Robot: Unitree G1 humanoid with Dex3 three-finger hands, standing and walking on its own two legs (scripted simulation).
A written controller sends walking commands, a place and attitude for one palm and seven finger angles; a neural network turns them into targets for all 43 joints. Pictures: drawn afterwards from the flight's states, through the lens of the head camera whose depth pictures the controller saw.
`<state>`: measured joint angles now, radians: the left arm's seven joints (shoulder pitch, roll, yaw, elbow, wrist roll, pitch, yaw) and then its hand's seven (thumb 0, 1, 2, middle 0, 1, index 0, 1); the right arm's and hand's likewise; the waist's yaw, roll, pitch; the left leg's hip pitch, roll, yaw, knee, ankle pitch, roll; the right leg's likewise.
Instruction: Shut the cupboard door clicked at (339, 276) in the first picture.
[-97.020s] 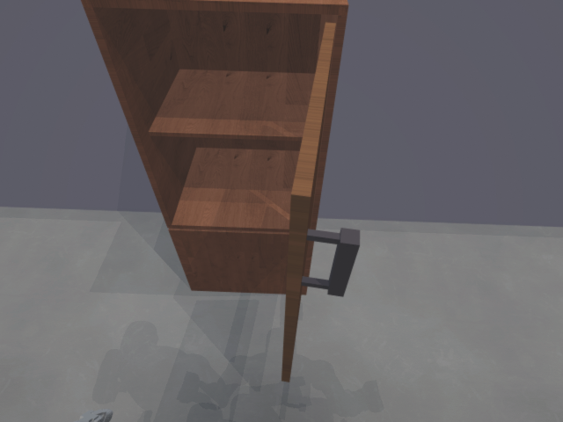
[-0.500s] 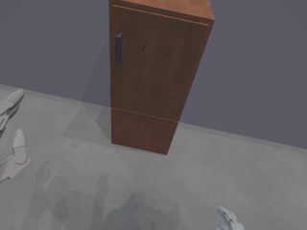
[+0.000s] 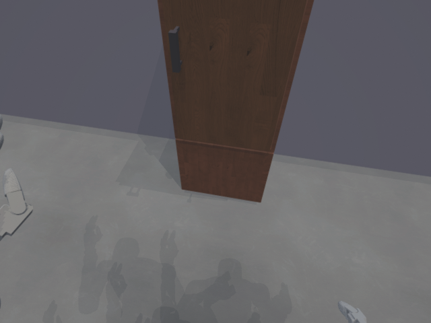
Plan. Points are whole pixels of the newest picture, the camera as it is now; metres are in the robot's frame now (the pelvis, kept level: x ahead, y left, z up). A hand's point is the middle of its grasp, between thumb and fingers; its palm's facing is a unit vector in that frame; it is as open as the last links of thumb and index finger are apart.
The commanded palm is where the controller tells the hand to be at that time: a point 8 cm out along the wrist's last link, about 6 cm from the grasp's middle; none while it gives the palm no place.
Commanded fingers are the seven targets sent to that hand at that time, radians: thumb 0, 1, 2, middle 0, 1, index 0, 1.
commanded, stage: let the arm hang, fingers relaxed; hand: left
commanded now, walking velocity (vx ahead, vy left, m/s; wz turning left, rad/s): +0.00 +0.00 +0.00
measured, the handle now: (176, 49) +0.89 +0.18 +0.10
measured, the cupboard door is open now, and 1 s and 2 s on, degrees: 0 0 0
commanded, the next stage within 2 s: look to check the result in 1.08 s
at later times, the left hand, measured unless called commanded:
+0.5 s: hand out of the picture +0.04 +0.18 -0.16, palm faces +0.14 -0.96 -0.26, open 7.1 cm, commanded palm none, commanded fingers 0.00 0.90 0.90 -0.20 -0.30 -0.20 -0.30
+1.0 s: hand out of the picture +0.00 +0.15 -0.16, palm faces +0.08 -0.99 -0.13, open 7.3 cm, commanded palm none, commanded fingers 0.00 0.90 0.90 -0.20 -0.30 -0.20 -0.30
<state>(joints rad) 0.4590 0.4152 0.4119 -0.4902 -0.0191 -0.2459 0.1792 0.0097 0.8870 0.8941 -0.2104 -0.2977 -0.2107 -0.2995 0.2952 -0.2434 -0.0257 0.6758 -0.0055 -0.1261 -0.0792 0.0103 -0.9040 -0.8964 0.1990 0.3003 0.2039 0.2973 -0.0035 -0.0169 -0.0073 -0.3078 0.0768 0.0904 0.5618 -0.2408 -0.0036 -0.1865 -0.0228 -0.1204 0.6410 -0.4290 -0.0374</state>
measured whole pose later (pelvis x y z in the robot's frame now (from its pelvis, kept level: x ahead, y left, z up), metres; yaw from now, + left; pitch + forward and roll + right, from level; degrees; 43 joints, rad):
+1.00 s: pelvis +0.03 +0.00 +0.02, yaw +2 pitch -2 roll +0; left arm 0.33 0.10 0.00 1.17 0.01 0.00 0.03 0.00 0.92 0.89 -0.20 -0.29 -0.20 -0.30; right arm 0.37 -0.10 0.03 1.15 -0.01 0.00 -0.05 0.00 -0.91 -0.90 0.20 0.30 0.20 0.30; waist 0.00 0.00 0.01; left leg -0.05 -0.03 0.09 0.36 -0.28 0.06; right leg -0.18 0.03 -0.05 0.38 -0.16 -0.04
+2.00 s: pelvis +0.03 +0.03 +0.02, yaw +1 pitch -2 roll +0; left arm 0.30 0.11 0.01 1.15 0.01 0.00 0.04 0.00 0.91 0.89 -0.20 -0.29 -0.20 -0.30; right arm 0.37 -0.11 0.02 1.14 -0.01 -0.02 -0.05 0.00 -0.91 -0.90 0.20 0.30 0.20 0.30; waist -0.01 0.00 0.04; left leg -0.05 -0.06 0.11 0.37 -0.29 0.09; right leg -0.21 0.00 -0.03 0.43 -0.19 -0.01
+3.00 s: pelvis +0.03 +0.01 +0.02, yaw +1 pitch -2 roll +0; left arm 0.23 0.17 0.01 1.14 0.01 -0.01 0.03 0.00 0.91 0.89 -0.20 -0.29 -0.20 -0.30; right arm 0.28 -0.18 0.01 1.13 -0.01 -0.01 -0.04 0.00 -0.91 -0.90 0.20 0.30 0.20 0.30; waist -0.01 0.00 0.06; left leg -0.03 -0.05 0.09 0.33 -0.27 0.07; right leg -0.18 0.02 -0.04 0.38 -0.16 -0.03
